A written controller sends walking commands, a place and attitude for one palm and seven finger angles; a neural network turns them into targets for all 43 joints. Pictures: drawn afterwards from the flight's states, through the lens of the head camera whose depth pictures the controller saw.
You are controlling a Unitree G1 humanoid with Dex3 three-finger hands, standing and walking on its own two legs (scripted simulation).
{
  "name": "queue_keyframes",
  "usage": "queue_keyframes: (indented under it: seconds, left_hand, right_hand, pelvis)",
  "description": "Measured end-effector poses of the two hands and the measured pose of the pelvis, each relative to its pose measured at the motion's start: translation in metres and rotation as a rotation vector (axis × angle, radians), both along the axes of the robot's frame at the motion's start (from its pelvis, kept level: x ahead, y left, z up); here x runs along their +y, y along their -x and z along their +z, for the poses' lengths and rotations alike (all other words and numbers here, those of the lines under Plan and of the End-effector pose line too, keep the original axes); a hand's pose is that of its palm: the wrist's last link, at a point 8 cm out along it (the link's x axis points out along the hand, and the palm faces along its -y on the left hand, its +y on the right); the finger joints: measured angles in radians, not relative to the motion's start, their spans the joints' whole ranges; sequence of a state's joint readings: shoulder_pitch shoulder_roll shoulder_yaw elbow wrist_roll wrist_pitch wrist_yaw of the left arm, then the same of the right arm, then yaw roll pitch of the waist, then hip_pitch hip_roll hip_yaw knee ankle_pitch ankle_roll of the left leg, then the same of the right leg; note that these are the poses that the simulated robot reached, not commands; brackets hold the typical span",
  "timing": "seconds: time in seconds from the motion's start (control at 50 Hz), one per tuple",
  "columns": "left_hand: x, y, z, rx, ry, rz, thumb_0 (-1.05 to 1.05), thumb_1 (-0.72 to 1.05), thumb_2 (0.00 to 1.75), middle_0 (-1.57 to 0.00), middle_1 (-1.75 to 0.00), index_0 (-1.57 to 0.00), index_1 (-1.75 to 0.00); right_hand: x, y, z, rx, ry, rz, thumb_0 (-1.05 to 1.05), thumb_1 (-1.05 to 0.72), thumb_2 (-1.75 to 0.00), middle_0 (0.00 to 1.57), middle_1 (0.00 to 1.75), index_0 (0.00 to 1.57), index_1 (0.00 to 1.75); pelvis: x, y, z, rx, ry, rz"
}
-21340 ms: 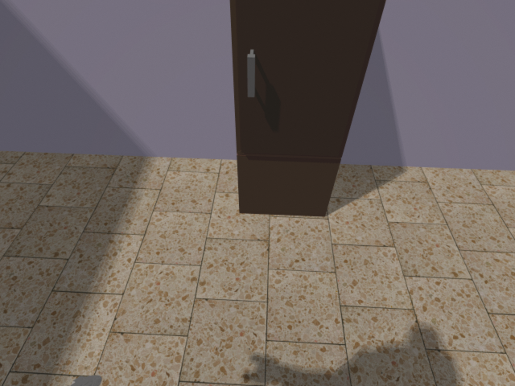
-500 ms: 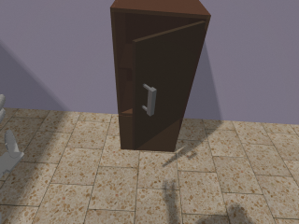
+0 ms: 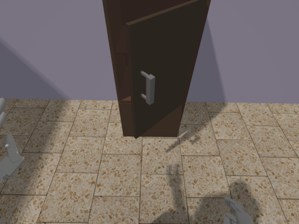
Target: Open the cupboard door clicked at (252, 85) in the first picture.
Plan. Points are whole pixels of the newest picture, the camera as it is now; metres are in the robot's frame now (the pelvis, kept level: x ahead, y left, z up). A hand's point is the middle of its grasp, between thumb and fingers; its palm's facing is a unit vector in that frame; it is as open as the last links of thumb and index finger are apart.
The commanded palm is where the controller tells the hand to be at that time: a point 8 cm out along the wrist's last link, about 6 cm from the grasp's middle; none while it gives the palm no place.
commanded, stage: stop stepping back and stand still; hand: left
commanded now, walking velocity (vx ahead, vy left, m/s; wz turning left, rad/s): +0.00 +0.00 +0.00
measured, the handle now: (146, 87) +0.59 +0.05 +0.01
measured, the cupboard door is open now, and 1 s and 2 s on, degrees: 44 44 44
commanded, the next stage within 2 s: let the arm hang, fingers relaxed in 0.30 s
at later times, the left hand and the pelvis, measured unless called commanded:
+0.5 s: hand (43, 177) +0.21 +0.27 +0.04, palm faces +0.19 -0.84 -0.51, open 7.4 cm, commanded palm none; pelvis +0.00 +0.01 +0.00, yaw +0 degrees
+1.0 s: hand out of the picture -0.07 +0.20 -0.16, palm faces +0.03 -0.97 -0.22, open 7.3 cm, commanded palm none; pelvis -0.01 +0.02 +0.01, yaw +1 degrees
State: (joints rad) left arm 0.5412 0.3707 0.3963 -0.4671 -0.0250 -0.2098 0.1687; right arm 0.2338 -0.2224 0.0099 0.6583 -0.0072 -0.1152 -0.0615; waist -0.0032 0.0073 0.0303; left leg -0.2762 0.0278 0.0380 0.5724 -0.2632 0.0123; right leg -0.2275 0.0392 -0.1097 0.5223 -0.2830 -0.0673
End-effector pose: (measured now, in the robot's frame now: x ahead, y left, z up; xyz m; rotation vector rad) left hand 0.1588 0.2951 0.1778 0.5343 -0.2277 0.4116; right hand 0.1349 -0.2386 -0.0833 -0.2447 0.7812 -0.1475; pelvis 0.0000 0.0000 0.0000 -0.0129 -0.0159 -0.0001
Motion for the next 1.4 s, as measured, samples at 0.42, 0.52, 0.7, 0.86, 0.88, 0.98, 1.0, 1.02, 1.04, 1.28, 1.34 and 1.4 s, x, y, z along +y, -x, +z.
queue_keyframes:
  seconds: [0.42, 0.52, 0.7, 0.86, 0.88, 0.98, 1.0, 1.02, 1.04, 1.28, 1.34, 1.4]
  left_hand:
    - [0.005, -0.016, -0.007, 0.112, -0.014, -0.038, 0.01, 0.89, 0.9, -0.21, -0.3, -0.21, -0.31]
    - [0.016, -0.019, -0.138, 0.624, 0.174, 0.021, 0.0, 0.9, 0.9, -0.2, -0.3, -0.2, -0.3]
    - [-0.064, 0.111, -0.313, 1.401, 0.577, 0.096, 0.0, 0.95, 0.9, -0.2, -0.3, -0.2, -0.3]
    - [-0.053, 0.198, -0.315, 1.601, 0.634, 0.252, -0.01, 0.98, 0.9, -0.21, -0.3, -0.2, -0.3]
    - [-0.052, 0.206, -0.313, 1.619, 0.634, 0.266, -0.01, 0.97, 0.9, -0.21, -0.3, -0.2, -0.3]
    - [-0.05, 0.227, -0.307, 1.672, 0.629, 0.308, 0.0, 0.94, 0.9, -0.2, -0.3, -0.2, -0.3]
    - [-0.051, 0.228, -0.306, 1.675, 0.629, 0.31, 0.0, 0.93, 0.9, -0.2, -0.3, -0.2, -0.3]
    - [-0.051, 0.229, -0.306, 1.675, 0.63, 0.31, 0.0, 0.93, 0.9, -0.2, -0.3, -0.2, -0.3]
    - [-0.052, 0.228, -0.306, 1.672, 0.631, 0.308, 0.0, 0.92, 0.9, -0.2, -0.3, -0.19, -0.3]
    - [-0.072, 0.184, -0.315, 1.553, 0.665, 0.205, 0.0, 0.91, 0.9, -0.2, -0.3, -0.19, -0.3]
    - [-0.071, 0.18, -0.316, 1.555, 0.657, 0.198, 0.01, 0.92, 0.9, -0.2, -0.3, -0.2, -0.3]
    - [-0.069, 0.179, -0.316, 1.555, 0.657, 0.199, 0.01, 0.92, 0.9, -0.2, -0.3, -0.2, -0.3]
  right_hand:
    - [0.015, -0.028, 0.011, -0.064, -0.051, 0.008, 0.01, -0.9, -0.9, 0.21, 0.3, 0.21, 0.3]
    - [0.007, -0.013, -0.026, 0.095, -0.061, 0.063, 0.01, -0.9, -0.9, 0.21, 0.3, 0.21, 0.3]
    - [0.0, 0.087, -0.041, 0.445, -0.023, -0.041, 0.01, -0.91, -0.9, 0.2, 0.3, 0.2, 0.29]
    - [0.021, 0.167, -0.048, 0.714, -0.061, -0.086, 0.01, -0.91, -0.9, 0.2, 0.3, 0.2, 0.29]
    - [0.024, 0.172, -0.049, 0.728, -0.072, -0.09, 0.01, -0.91, -0.9, 0.2, 0.3, 0.2, 0.29]
    - [0.044, 0.185, -0.056, 0.75, -0.127, -0.103, 0.01, -0.91, -0.9, 0.2, 0.3, 0.2, 0.29]
    - [0.047, 0.186, -0.057, 0.748, -0.136, -0.104, 0.01, -0.91, -0.9, 0.2, 0.3, 0.2, 0.29]
    - [0.051, 0.185, -0.058, 0.744, -0.144, -0.104, 0.01, -0.91, -0.9, 0.2, 0.3, 0.2, 0.29]
    - [0.054, 0.185, -0.059, 0.74, -0.152, -0.104, 0.01, -0.91, -0.9, 0.2, 0.3, 0.2, 0.29]
    - [0.067, 0.163, -0.061, 0.657, -0.169, -0.101, 0.01, -0.91, -0.9, 0.2, 0.3, 0.2, 0.29]
    - [0.064, 0.161, -0.059, 0.648, -0.161, -0.112, 0.01, -0.91, -0.9, 0.2, 0.3, 0.2, 0.29]
    - [0.061, 0.161, -0.058, 0.645, -0.151, -0.12, 0.01, -0.91, -0.9, 0.2, 0.3, 0.2, 0.29]
  pelvis:
    - [0.007, -0.009, 0.008, 0.027, -0.003, -0.014]
    - [0.015, 0.001, 0.0, 0.04, -0.011, 0.008]
    - [0.01, 0.007, 0.003, 0.007, -0.018, 0.009]
    - [0.01, 0.008, 0.009, -0.001, -0.005, 0.023]
    - [0.011, 0.008, 0.01, -0.002, -0.005, 0.023]
    - [0.015, 0.008, 0.01, -0.005, -0.008, 0.016]
    - [0.015, 0.008, 0.01, -0.005, -0.009, 0.015]
    - [0.016, 0.008, 0.01, -0.006, -0.009, 0.013]
    - [0.016, 0.008, 0.01, -0.006, -0.01, 0.012]
    - [0.021, 0.006, 0.01, -0.013, -0.015, 0.008]
    - [0.021, 0.004, 0.01, -0.012, -0.016, 0.004]
    - [0.022, 0.003, 0.01, -0.011, -0.015, 0.004]
